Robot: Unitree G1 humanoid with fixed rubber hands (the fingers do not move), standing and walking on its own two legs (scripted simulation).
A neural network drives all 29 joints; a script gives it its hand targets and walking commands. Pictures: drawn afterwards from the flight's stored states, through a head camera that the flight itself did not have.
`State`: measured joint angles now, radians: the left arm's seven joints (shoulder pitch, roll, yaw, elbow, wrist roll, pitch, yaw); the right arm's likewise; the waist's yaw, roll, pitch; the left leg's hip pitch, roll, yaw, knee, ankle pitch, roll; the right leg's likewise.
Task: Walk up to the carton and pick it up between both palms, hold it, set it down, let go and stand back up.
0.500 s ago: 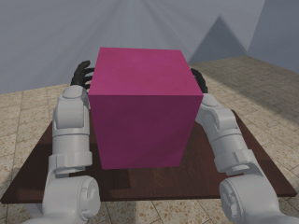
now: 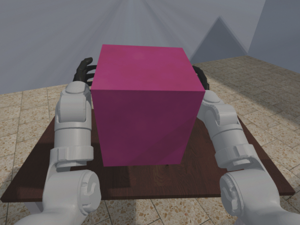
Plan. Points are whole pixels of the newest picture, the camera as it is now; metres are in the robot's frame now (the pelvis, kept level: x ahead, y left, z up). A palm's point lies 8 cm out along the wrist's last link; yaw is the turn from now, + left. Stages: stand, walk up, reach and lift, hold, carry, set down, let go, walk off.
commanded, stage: hold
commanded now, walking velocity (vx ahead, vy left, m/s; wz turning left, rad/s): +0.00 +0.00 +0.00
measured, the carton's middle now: (143, 106) +0.37 +0.01 +0.21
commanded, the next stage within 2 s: none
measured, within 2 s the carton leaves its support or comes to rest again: neither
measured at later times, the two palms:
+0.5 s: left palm (79, 88) +0.37 +0.16 +0.27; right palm (199, 94) +0.37 -0.14 +0.25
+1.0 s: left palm (81, 87) +0.37 +0.16 +0.27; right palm (200, 93) +0.37 -0.15 +0.25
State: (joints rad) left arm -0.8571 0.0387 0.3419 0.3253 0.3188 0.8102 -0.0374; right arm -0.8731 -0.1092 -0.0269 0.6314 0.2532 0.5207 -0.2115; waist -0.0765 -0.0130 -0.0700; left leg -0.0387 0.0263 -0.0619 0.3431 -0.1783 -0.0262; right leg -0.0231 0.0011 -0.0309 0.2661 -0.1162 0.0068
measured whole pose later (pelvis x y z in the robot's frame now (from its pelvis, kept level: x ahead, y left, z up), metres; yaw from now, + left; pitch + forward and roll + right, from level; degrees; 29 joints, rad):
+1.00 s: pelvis +0.00 +0.00 +0.00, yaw +0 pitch -7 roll -1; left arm -0.84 0.03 0.34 0.30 0.31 0.82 -0.03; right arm -0.86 -0.12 -0.01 0.61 0.27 0.53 -0.22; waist -0.08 -0.01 -0.07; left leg -0.03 0.03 -0.06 0.34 -0.18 -0.03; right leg -0.01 0.00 -0.03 0.26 -0.12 0.01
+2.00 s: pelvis +0.00 +0.00 +0.00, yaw +0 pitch -8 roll -1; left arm -0.83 0.03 0.34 0.28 0.32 0.83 -0.04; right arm -0.85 -0.11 -0.01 0.60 0.28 0.53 -0.22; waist -0.08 -0.01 -0.07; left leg -0.02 0.02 -0.06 0.34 -0.19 -0.02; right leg 0.00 0.00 -0.03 0.26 -0.12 0.01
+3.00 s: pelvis +0.01 +0.00 +0.00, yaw +0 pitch -8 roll -1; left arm -0.82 0.02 0.33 0.26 0.32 0.82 -0.04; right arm -0.84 -0.12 -0.01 0.59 0.28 0.53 -0.23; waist -0.08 -0.02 -0.06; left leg -0.02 0.02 -0.06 0.34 -0.19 -0.02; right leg 0.00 0.00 -0.03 0.26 -0.12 0.01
